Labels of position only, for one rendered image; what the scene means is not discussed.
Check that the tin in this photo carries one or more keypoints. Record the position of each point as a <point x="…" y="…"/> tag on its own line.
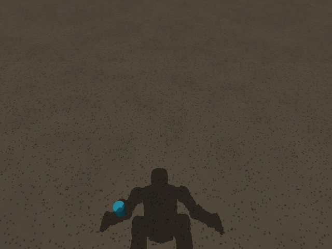
<point x="119" y="208"/>

